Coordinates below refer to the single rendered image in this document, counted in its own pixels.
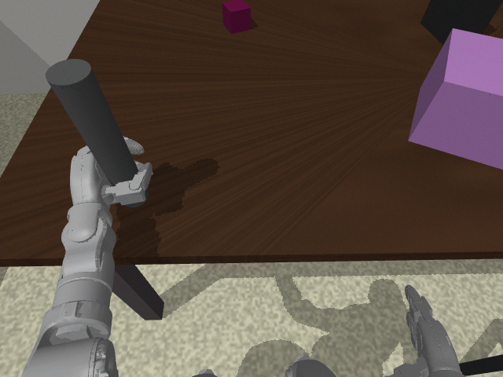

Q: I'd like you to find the table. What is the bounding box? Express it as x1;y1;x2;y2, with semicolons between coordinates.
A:
0;0;503;320

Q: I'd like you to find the right robot hand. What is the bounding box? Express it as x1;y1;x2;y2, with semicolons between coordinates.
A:
385;285;461;377

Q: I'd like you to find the left robot arm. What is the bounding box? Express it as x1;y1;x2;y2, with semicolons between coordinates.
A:
21;202;119;377

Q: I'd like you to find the left robot hand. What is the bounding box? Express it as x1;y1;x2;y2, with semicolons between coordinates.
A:
70;136;153;210

